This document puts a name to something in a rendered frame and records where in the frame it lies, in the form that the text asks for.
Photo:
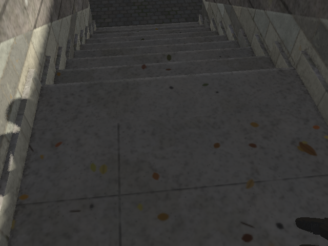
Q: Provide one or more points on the robot right hand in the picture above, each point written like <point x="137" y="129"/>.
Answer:
<point x="316" y="225"/>

